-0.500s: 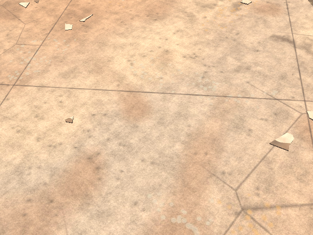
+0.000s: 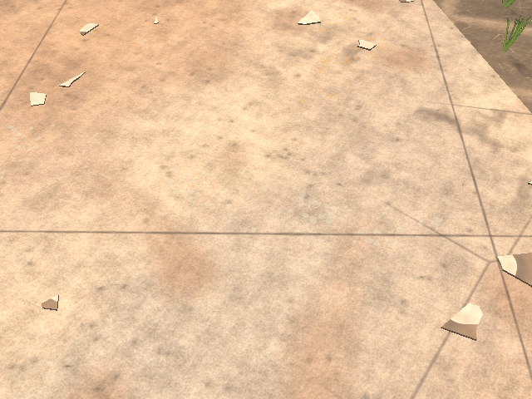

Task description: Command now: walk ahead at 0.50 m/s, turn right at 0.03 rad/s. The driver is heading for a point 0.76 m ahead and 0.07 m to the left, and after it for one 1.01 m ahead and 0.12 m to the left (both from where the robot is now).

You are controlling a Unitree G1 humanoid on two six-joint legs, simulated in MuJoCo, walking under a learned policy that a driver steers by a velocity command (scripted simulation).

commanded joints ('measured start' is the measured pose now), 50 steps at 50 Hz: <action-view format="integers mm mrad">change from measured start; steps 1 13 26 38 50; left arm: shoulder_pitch -70 288 118 179 47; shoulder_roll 25 284 129 152 69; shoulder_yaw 1 81 29 34 13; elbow -70 -17 34 117 45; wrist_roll -2 18 1 -14 0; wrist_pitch -17 -31 -37 12 2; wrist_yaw -7 -30 -19 3 2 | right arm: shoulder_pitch -18 125 -193 -93 -76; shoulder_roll -171 -59 -82 -188 -158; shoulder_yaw -35 9 -15 -56 -40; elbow -55 -62 -124 -118 -82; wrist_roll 11 -1 -2 6 -6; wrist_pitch -8 17 24 -4 -13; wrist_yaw -13 -20 -14 15 -2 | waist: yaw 4 157 66 -33 59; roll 100 -153 -13 -17 98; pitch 19 -373 18 -117 -2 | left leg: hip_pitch -23 -424 -553 -88 -36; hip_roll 231 63 208 87 300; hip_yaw -116 -11 -85 -2 -227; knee -121 885 553 238 -126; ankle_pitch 251 60 179 116 193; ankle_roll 132 -41 -82 40 177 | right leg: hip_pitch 38 1083 516 664 -1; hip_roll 16 -228 -63 -53 -29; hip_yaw -30 442 47 -32 13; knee -177 -395 -755 -321 105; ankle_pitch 168 -17 132 462 -59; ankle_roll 8 -315 -224 -116 4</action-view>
